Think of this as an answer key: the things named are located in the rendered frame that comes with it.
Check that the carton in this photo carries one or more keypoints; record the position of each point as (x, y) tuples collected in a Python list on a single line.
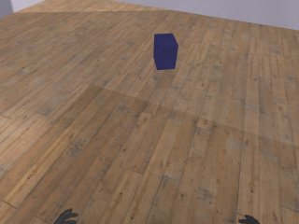
[(165, 51)]

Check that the robot left hand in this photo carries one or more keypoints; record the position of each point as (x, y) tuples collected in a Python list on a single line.
[(66, 214)]

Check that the robot right hand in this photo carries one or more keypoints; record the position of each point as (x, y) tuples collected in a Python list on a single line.
[(248, 220)]

